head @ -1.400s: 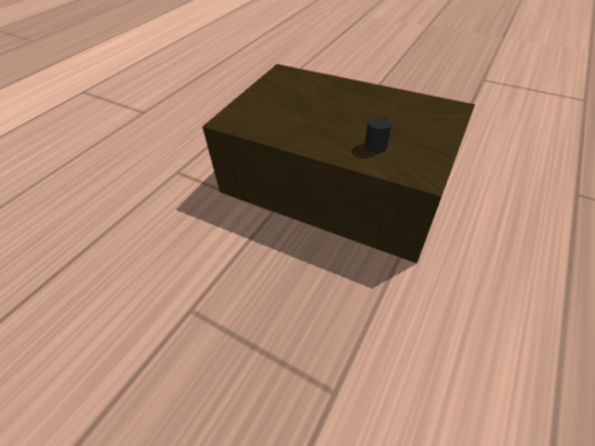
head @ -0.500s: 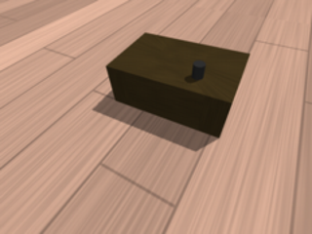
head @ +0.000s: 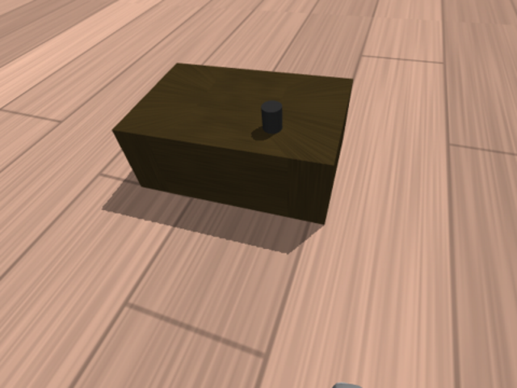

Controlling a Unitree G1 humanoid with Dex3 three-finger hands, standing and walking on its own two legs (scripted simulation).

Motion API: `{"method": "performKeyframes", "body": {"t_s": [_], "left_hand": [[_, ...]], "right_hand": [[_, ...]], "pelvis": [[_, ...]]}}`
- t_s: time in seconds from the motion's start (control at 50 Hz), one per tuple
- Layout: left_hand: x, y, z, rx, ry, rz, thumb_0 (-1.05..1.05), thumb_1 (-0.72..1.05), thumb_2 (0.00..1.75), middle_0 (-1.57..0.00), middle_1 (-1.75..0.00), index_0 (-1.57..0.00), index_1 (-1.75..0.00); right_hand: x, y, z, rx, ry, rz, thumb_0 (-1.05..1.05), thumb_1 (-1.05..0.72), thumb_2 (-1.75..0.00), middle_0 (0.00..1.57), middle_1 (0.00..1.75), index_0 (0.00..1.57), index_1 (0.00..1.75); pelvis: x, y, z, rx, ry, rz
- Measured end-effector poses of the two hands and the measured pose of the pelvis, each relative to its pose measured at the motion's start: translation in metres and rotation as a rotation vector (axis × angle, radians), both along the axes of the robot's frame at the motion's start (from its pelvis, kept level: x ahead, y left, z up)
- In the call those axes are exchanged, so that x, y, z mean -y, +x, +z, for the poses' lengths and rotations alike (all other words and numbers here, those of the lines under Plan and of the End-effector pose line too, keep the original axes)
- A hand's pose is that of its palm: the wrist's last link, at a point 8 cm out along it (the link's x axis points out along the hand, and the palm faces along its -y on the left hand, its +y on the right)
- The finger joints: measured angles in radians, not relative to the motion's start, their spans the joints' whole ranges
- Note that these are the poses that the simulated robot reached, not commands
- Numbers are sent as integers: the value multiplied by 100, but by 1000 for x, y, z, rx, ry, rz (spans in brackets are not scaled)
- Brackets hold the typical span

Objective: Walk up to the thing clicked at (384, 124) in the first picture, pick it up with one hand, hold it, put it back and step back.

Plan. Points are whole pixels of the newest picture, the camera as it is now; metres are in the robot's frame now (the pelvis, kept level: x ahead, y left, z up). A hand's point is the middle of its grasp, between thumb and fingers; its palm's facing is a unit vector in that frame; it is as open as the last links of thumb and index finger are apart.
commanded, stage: walk up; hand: left
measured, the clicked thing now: (272, 117) +1.18 -0.03 -0.32
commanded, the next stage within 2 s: none
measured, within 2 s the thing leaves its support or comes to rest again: neither
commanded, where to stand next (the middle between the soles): +0.65 -0.09 m, yaw -16 degrees
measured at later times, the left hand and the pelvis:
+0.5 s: hand (156, 320) +0.29 +0.25 -0.16, palm faces -0.22 -0.92 -0.34, open 7.4 cm; pelvis +0.20 -0.01 -0.01, yaw -10 degrees
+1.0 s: hand (201, 214) +0.52 +0.17 -0.12, palm faces -0.27 -0.88 -0.39, open 7.4 cm; pelvis +0.37 -0.07 +0.00, yaw -15 degrees
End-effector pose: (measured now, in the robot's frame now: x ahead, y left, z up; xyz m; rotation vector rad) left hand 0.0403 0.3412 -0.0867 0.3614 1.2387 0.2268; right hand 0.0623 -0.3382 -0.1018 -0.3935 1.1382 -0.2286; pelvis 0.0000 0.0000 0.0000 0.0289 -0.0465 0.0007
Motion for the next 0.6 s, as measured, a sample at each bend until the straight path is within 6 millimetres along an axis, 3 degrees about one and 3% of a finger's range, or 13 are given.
{"method": "performKeyframes", "body": {"t_s": [0.06, 0.1, 0.22, 0.32, 0.4, 0.46, 0.6], "left_hand": [[13, 26, -7, 46, 42, -13, 1, 91, 90, -20, -30, -20, -30], [26, 37, -8, 63, 33, -10, 1, 91, 90, -20, -30, -20, -30], [56, 69, -4, 31, -29, -35, 1, 91, 90, -20, -30, -20, -30], [59, 114, -15, 22, -67, -81, 1, 90, 90, -21, -30, -20, -30], [48, 169, -32, 32, -77, -135, 1, 90, 90, -21, -30, -20, -30], [45, 218, -40, 32, -65, -191, 1, 90, 90, -20, -30, -20, -30], [58, 332, -15, 111, -65, -301, 1, 91, 90, -20, -30, -20, -30]], "right_hand": [[27, 13, -15, -16, -15, -24, 1, -90, -90, 21, 30, 20, 30], [32, 27, -15, -23, -7, -33, 1, -90, -90, 20, 30, 20, 30], [24, 74, 3, 34, 39, -21, 1, -90, -90, 20, 30, 20, 30], [14, 106, 13, 38, 40, -24, 1, -90, -90, 20, 30, 20, 30], [6, 132, 14, 60, 4, -52, 1, -90, -90, 21, 30, 20, 30], [2, 141, 17, 100, -14, -107, 1, -90, -90, 21, 30, 20, 30], [-2, 140, 31, 33, -3, -205, 1, -90, -90, 21, 30, 20, 30]], "pelvis": [[19, 21, -16, 12, -29, -15], [25, 32, -14, 15, -30, -34], [29, 75, 3, 10, -47, -80], [26, 117, 4, -2, -62, -111], [15, 157, -8, -4, -57, -133], [10, 181, -12, 3, -33, -164], [17, 234, 7, -3, -26, -208]]}}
